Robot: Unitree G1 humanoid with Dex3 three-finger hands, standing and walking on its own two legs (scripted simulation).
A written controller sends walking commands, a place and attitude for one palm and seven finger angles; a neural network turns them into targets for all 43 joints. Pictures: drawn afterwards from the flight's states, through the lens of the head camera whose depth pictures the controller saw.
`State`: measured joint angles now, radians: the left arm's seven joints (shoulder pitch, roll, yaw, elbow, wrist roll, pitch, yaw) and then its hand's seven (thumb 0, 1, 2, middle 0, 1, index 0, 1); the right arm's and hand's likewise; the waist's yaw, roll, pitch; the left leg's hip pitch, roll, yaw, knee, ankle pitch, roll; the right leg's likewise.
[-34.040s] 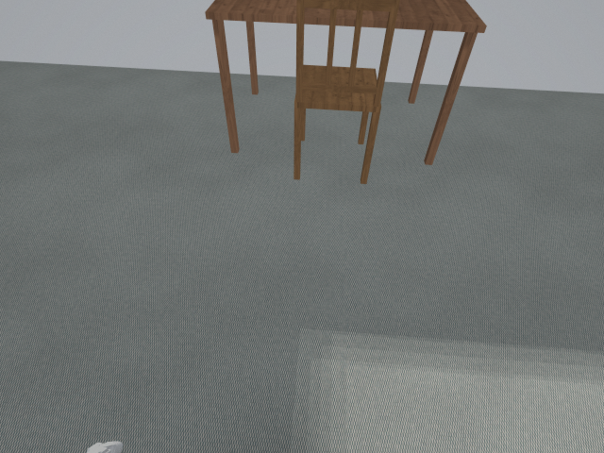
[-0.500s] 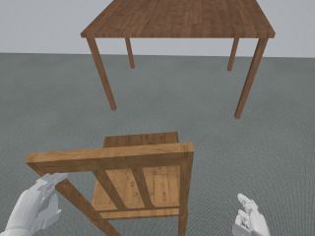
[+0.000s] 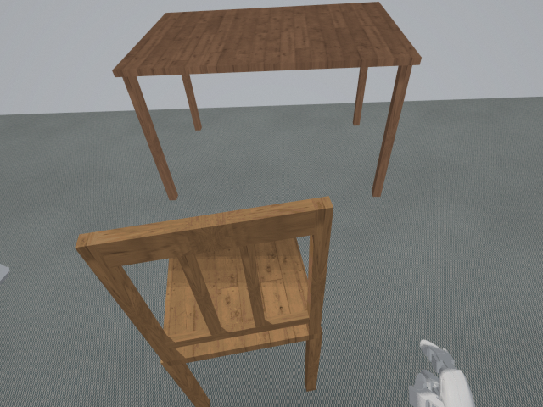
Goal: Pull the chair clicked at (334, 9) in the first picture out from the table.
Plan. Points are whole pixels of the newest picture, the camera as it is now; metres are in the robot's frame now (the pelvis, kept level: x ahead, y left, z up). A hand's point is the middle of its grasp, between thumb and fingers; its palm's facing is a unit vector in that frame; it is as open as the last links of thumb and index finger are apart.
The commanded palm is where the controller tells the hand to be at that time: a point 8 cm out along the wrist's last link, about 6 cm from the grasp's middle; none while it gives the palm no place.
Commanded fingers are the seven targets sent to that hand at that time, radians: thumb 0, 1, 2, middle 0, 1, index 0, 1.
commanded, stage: step back with the hand held close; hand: left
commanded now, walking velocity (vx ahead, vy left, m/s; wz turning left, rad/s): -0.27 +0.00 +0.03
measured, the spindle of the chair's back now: (202, 296) +0.34 +0.16 -0.08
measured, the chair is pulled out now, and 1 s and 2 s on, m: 0.78 0.78 0.78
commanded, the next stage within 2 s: stop stepping back and stand still in 0.34 s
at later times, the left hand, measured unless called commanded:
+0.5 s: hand out of the picture +0.10 +0.27 +0.20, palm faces +0.36 -0.73 -0.58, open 7.4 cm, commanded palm +0.04 +0.31 +0.19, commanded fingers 0.00 0.90 0.90 -0.20 -0.30 -0.20 -0.30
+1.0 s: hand out of the picture +0.00 +0.30 +0.17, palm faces +0.47 -0.78 -0.40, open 7.4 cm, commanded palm -0.05 +0.33 +0.19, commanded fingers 0.00 0.90 0.90 -0.20 -0.30 -0.20 -0.30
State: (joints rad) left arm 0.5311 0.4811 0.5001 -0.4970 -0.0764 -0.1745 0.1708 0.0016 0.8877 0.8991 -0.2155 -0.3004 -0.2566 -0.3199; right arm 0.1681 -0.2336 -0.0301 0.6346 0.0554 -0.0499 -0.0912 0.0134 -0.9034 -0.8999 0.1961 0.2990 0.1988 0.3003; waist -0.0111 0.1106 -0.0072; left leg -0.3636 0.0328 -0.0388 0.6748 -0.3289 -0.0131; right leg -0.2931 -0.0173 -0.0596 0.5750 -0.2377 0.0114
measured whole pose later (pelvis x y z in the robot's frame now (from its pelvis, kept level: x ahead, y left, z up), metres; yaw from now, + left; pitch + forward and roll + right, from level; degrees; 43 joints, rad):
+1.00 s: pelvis -0.19 +0.03 +0.00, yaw -1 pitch -2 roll -2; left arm 0.51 0.38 0.42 -0.36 -0.05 -0.18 0.15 0.00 0.88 0.90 -0.22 -0.30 -0.21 -0.30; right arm 0.30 -0.24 -0.01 0.68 0.03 -0.10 -0.10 0.01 -0.90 -0.90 0.20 0.30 0.20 0.30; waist -0.01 0.04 -0.06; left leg -0.31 -0.03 -0.03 0.62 -0.27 0.05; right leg -0.25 -0.02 -0.04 0.57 -0.31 0.01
